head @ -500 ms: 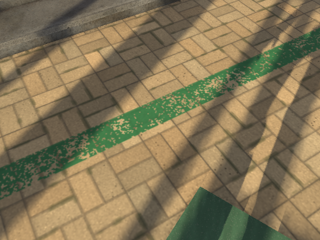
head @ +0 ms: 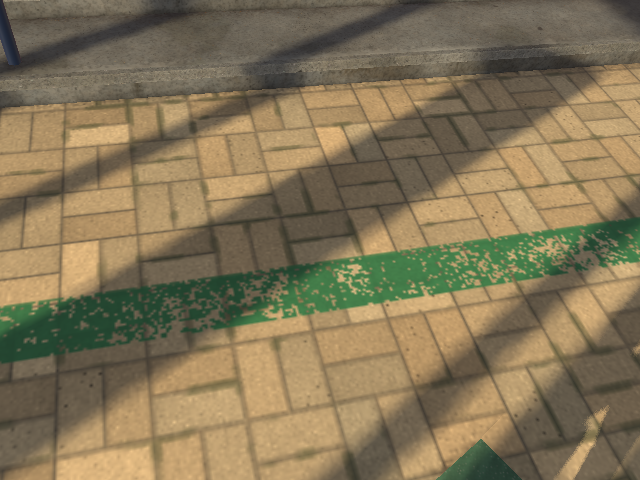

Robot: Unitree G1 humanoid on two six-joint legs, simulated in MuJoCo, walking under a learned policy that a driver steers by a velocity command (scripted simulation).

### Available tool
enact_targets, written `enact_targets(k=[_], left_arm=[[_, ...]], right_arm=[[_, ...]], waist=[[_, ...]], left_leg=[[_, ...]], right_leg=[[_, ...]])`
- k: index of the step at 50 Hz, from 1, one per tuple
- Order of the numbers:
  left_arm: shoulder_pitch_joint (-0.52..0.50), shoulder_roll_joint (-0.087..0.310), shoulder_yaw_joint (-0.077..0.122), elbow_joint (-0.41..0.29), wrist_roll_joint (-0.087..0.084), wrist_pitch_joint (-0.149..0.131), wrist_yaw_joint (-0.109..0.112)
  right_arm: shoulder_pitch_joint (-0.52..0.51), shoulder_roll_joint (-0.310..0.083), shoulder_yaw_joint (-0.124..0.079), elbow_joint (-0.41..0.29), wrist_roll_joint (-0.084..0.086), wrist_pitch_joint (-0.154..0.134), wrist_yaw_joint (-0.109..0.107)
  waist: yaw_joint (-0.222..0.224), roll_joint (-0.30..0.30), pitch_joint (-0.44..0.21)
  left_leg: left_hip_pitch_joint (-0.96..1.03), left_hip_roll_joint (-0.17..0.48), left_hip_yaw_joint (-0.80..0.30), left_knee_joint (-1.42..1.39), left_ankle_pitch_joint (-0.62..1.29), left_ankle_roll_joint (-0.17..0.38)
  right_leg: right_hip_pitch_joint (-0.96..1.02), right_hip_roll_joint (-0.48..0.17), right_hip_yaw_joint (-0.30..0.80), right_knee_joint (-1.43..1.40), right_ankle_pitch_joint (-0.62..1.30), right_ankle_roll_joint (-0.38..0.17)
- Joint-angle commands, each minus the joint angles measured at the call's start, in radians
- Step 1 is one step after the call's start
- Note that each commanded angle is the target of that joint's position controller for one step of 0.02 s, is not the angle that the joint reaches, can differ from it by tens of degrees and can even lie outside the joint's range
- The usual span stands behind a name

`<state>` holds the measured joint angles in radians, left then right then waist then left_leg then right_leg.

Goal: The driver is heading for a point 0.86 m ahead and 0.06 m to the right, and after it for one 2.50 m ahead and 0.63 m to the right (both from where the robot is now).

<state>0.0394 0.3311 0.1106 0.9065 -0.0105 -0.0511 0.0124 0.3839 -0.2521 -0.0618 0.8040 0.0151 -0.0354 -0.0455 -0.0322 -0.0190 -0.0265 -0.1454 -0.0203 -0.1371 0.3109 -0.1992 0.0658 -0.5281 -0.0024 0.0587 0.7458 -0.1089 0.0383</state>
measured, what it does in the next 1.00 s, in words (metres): goes down: right foot, then left foot 0.06 m lower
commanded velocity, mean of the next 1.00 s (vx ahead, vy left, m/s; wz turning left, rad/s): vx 0.46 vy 0.00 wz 0.15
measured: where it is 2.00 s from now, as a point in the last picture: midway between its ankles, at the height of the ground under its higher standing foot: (266, 281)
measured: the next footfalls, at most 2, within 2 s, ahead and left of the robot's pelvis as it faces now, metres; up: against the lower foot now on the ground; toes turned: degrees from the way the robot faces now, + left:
right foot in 0.22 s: +0.17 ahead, -0.15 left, +0.00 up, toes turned +10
left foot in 0.70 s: +0.46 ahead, +0.19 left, -0.06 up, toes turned +11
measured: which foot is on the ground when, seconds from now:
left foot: down 0.00-0.22, up 0.24-0.68, down 0.70-1.00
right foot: up 0.00-0.20, down 0.22-0.72, up 0.74-1.00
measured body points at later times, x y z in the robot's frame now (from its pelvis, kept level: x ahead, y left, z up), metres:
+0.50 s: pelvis +0.20 -0.03 -0.01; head +0.24 -0.03 +0.43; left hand +0.13 +0.25 -0.14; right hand +0.43 -0.25 -0.11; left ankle +0.30 +0.16 -0.71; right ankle +0.13 -0.16 -0.76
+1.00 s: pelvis +0.50 +0.12 -0.07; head +0.53 +0.12 +0.38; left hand +0.61 +0.40 -0.18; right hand +0.57 -0.15 -0.19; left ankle +0.42 +0.18 -0.81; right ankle +0.66 -0.03 -0.75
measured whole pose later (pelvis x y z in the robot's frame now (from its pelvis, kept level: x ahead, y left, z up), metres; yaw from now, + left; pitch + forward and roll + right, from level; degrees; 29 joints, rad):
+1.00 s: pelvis +0.50 +0.12 -0.07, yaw +6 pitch +1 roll +2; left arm 0.17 0.30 0.05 0.81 -0.02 -0.07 -0.01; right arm 0.33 -0.26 -0.06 0.84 -0.02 -0.10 0.01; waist -0.04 -0.05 0.03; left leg -0.04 -0.08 0.11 0.27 -0.25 0.07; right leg -0.71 -0.09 0.06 0.89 -0.03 -0.01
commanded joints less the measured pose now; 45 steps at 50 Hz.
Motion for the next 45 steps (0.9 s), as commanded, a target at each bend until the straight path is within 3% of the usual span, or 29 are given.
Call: enact_targets(k=[1,4,7,9,10,11,12,13,14,15,17,18,20,21,22,25,28,32,33,34,35,36,37,38,39,40,42,43,45], left_arm=[[-0.165,0.04,-0.009,-0.1,-0.007,-0.04,-0.015],[-0.177,0.049,-0.016,-0.121,-0.016,-0.057,-0.025],[-0.136,0.078,-0.012,-0.126,-0.023,-0.08,-0.034],[-0.031,0.091,-0.007,-0.094,-0.016,-0.092,-0.037],[0.049,0.113,0.003,-0.069,-0.009,-0.095,-0.033],[0.19,0.151,0.012,-0.046,0.007,-0.096,-0.027],[0.297,0.262,0.037,-0.015,0.018,-0.083,-0.026],[0.297,0.208,0.029,-0.003,-0.004,-0.081,-0.034],[0.261,0.131,0.008,-0.023,-0.01,-0.081,-0.035],[0.225,0.096,-0.004,-0.036,-0.003,-0.076,-0.034],[0.199,0.06,-0.021,-0.042,0.006,-0.068,-0.029],[0.198,0.056,-0.025,-0.042,0.008,-0.066,-0.027],[0.218,0.086,-0.02,-0.035,0.001,-0.065,-0.023],[0.225,0.104,-0.016,-0.032,0.004,-0.068,-0.021],[0.251,0.098,-0.018,-0.022,-0.001,-0.072,-0.017],[0.281,0.095,-0.025,-0.012,-0.022,-0.06,-0.009],[0.329,0.121,-0.022,0.0,-0.025,-0.052,0.002],[0.392,0.136,-0.014,0.015,-0.017,-0.018,0.009],[0.395,0.153,-0.009,0.015,-0.017,-0.011,0.008],[0.39,0.164,-0.007,0.01,-0.015,-0.004,0.004],[0.384,0.147,-0.016,0.002,-0.008,-0.005,-0.001],[0.421,0.037,-0.047,-0.019,0.03,-0.015,-0.008],[0.589,-0.022,-0.076,-0.004,0.008,-0.048,-0.024],[0.503,0.066,-0.058,-0.028,-0.045,-0.073,-0.026],[0.343,0.104,-0.049,-0.066,-0.064,-0.076,-0.018],[0.276,0.099,-0.05,-0.084,-0.051,-0.068,-0.007],[0.31,0.072,-0.047,-0.079,-0.018,-0.038,-0.003],[0.328,0.047,-0.046,-0.07,-0.02,-0.025,-0.005],[0.289,0.021,-0.047,-0.09,-0.02,-0.014,-0.007]], right_arm=[[0.013,-0.211,-0.057,-0.051,0.007,-0.013,-0.003],[0.012,-0.22,-0.062,-0.056,0.013,-0.008,0.005],[-0.012,-0.216,-0.061,-0.073,0.012,0.0,0.013],[-0.031,-0.179,-0.047,-0.08,0.011,0.006,0.014],[-0.03,-0.142,-0.034,-0.082,0.005,0.006,0.014],[-0.041,-0.084,-0.015,-0.094,-0.007,0.001,0.017],[0.0,-0.04,-0.001,-0.135,0.003,-0.017,0.021],[-0.006,-0.13,-0.019,-0.138,0.025,-0.032,0.015],[-0.059,-0.185,-0.032,-0.129,0.031,-0.038,0.016],[-0.083,-0.179,-0.032,-0.125,0.026,-0.039,0.018],[-0.135,-0.158,-0.03,-0.145,0.005,-0.045,0.032],[-0.152,-0.136,-0.024,-0.155,0.002,-0.047,0.039],[-0.195,-0.097,-0.008,-0.178,-0.01,-0.054,0.049],[-0.206,-0.092,-0.006,-0.185,-0.015,-0.059,0.052],[-0.219,-0.106,-0.015,-0.187,-0.007,-0.064,0.055],[-0.335,-0.051,0.009,-0.22,-0.003,-0.072,0.071],[-0.39,-0.068,0.006,-0.245,0.011,-0.065,0.088],[-0.404,-0.094,0.002,-0.249,0.011,-0.063,0.11],[-0.351,-0.117,-0.009,-0.233,0.011,-0.063,0.107],[-0.242,-0.15,-0.027,-0.201,0.006,-0.063,0.1],[-0.088,-0.184,-0.045,-0.156,0.001,-0.058,0.09],[0.061,-0.248,-0.054,-0.118,-0.013,-0.052,0.078],[0.086,-0.289,-0.055,-0.119,-0.016,-0.043,0.084],[0.128,-0.248,-0.057,-0.099,-0.003,-0.03,0.091],[0.062,-0.2,-0.044,-0.1,-0.008,-0.03,0.084],[-0.042,-0.175,-0.032,-0.107,-0.016,-0.035,0.082],[-0.138,-0.13,-0.022,-0.105,-0.033,-0.058,0.086],[-0.154,-0.108,-0.02,-0.092,-0.027,-0.071,0.085],[-0.173,-0.117,-0.025,-0.07,-0.022,-0.09,0.077]], waist=[[-0.032,0.176,0.066],[-0.047,0.17,0.073],[-0.028,0.179,0.052],[0.022,0.184,0.019],[0.056,0.171,-0.019],[0.113,0.074,-0.112],[0.091,-0.215,-0.158],[0.1,-0.213,-0.075],[0.105,-0.127,0.022],[0.09,-0.099,0.052],[0.07,-0.083,0.074],[0.065,-0.089,0.074],[0.073,-0.085,0.064],[0.07,-0.079,0.053],[0.067,-0.061,0.051],[0.108,-0.067,0.087],[0.114,-0.068,0.102],[0.107,-0.026,0.12],[0.076,-0.021,0.086],[0.016,-0.003,0.008],[-0.064,0.008,-0.084],[-0.082,0.176,-0.245],[-0.024,0.401,-0.406],[-0.09,0.275,-0.415],[-0.096,0.153,-0.228],[-0.052,0.052,-0.111],[0.03,0.072,-0.044],[0.051,0.08,-0.032],[0.067,0.095,0.04]], left_leg=[[0.064,0.209,-0.262,-0.153,-0.229,0.143],[0.032,0.205,-0.3,-0.122,-0.239,0.155],[0.008,0.193,-0.351,-0.08,-0.209,0.148],[-0.019,0.163,-0.329,-0.004,-0.144,0.123],[-0.076,0.128,-0.296,0.072,-0.106,0.096],[-0.187,0.062,-0.203,0.306,-0.125,0.052],[-0.479,-0.072,-0.054,0.589,-0.337,-0.012],[-0.665,-0.028,-0.048,0.758,-0.382,-0.022],[-0.709,0.017,-0.067,0.815,-0.299,-0.016],[-0.698,0.044,-0.043,0.818,-0.218,-0.015],[-0.662,0.091,-0.012,0.756,-0.127,-0.018],[-0.627,0.106,0.014,0.7,-0.103,-0.027],[-0.594,0.11,0.075,0.621,-0.031,-0.054],[-0.578,0.12,0.078,0.603,0.032,-0.06],[-0.594,0.128,0.058,0.556,0.128,-0.067],[-0.437,0.086,0.113,0.259,0.367,-0.068],[-0.389,0.081,0.076,0.177,0.415,-0.05],[-0.418,0.092,0.067,0.137,0.279,-0.006],[-0.347,0.079,0.081,0.135,0.218,0.01],[-0.191,0.049,0.122,0.116,0.21,0.035],[0.07,0.063,0.135,0.135,0.267,0.06],[0.432,0.24,-0.031,0.308,0.477,0.097],[0.7,0.432,-0.416,0.301,0.56,0.273],[0.652,0.441,-0.529,0.119,0.262,0.291],[0.508,0.398,-0.405,0.069,0.193,0.244],[0.324,0.367,-0.309,0.028,0.263,0.214],[0.097,0.327,-0.183,-0.004,0.436,0.196],[0.048,0.301,-0.12,-0.033,0.44,0.17],[-0.034,0.257,0.008,-0.114,0.464,0.137]], right_leg=[[-0.111,0.001,0.008,-0.142,-0.001,0.018],[-0.04,0.008,0.009,-0.223,-0.048,0.016],[0.094,0.021,0.005,-0.297,-0.071,-0.007],[0.249,0.015,-0.027,-0.375,-0.019,-0.039],[0.388,-0.02,-0.013,-0.384,-0.008,-0.065],[0.595,-0.156,0.129,-0.384,-0.093,-0.122],[0.799,-0.347,0.492,-0.462,-0.286,-0.27],[0.778,-0.411,0.665,-0.526,-0.507,-0.329],[0.707,-0.369,0.565,-0.535,-0.504,-0.302],[0.653,-0.313,0.455,-0.539,-0.412,-0.269],[0.564,-0.266,0.328,-0.563,-0.232,-0.249],[0.525,-0.244,0.271,-0.58,-0.153,-0.243],[0.487,-0.224,0.193,-0.596,0.017,-0.26],[0.481,-0.228,0.165,-0.586,0.12,-0.26],[0.499,-0.216,0.135,-0.572,0.176,-0.254],[0.382,-0.143,0.014,-0.56,0.13,-0.208],[0.414,-0.193,0.038,-0.522,0.076,-0.198],[0.552,-0.249,0.061,-0.37,0.189,-0.173],[0.574,-0.246,0.058,-0.279,0.321,-0.169],[0.565,-0.221,0.034,-0.137,0.458,-0.156],[0.436,-0.172,0.004,0.073,0.438,-0.128],[0.144,-0.093,-0.041,0.443,-0.084,-0.091],[-0.155,0.037,0.026,0.762,-0.572,-0.046],[-0.257,0.011,0.09,0.785,-0.509,-0.049],[-0.314,-0.037,0.051,0.769,-0.446,-0.052],[-0.292,-0.077,0.016,0.721,-0.352,-0.045],[-0.172,-0.137,0.049,0.632,-0.252,-0.049],[-0.14,-0.149,0.068,0.586,-0.21,-0.057],[-0.136,-0.142,0.065,0.418,-0.092,-0.048]])
Velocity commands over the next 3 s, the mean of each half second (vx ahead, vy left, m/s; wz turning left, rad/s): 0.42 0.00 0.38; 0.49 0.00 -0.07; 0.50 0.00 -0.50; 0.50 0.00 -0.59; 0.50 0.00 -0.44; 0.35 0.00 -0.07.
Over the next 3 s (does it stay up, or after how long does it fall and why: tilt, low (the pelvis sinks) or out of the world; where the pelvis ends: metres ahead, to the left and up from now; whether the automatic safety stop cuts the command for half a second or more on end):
stays up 1.49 -0.19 -0.07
